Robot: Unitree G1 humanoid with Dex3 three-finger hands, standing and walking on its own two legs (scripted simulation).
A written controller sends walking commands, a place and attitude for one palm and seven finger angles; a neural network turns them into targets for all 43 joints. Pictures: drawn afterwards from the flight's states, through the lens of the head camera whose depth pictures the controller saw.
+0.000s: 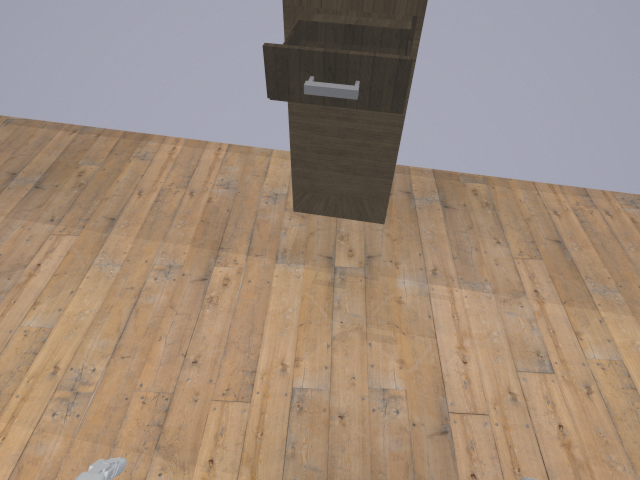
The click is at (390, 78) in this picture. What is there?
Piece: drawer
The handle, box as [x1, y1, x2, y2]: [304, 76, 359, 99]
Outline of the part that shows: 304,83 304,93 354,99 357,98 359,81 356,81 354,86 314,82 313,76 310,76 309,79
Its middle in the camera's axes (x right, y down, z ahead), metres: +0.03 -0.39 +0.98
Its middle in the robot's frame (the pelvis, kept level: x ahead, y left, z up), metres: +1.00 +0.03 +0.02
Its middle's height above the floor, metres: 0.79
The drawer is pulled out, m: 0.30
